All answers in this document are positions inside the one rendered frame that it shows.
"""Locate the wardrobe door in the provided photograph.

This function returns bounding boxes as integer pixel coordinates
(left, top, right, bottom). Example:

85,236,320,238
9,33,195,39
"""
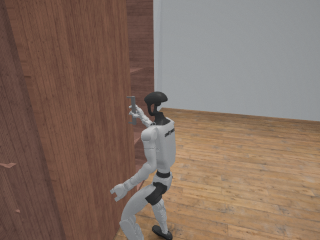
0,0,67,240
4,0,137,240

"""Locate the right robot hand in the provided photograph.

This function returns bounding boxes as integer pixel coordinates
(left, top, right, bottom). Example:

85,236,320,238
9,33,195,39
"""
128,105,145,119

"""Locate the left robot forearm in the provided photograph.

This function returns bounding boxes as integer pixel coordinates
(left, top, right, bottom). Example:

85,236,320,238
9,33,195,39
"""
122,163,152,192

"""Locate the right robot thigh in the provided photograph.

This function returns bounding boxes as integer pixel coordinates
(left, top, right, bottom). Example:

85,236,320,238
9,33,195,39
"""
151,176,173,211

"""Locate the left robot hand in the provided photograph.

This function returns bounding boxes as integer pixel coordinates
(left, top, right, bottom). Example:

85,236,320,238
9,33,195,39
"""
110,183,128,202

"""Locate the robot left upper arm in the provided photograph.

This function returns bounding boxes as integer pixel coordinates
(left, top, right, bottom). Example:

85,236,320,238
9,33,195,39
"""
141,126,158,174

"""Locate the handle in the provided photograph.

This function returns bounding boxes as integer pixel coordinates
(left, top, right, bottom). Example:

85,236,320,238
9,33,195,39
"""
4,163,33,220
126,96,137,125

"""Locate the left robot thigh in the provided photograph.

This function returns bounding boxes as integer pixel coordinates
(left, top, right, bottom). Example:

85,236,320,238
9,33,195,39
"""
121,184,164,226

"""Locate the robot thigh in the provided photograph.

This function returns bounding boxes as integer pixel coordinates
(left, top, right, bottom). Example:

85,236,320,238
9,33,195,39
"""
121,184,164,226
151,176,173,211

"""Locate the right robot forearm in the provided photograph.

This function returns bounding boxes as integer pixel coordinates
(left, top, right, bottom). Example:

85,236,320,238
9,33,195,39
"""
141,115,153,128

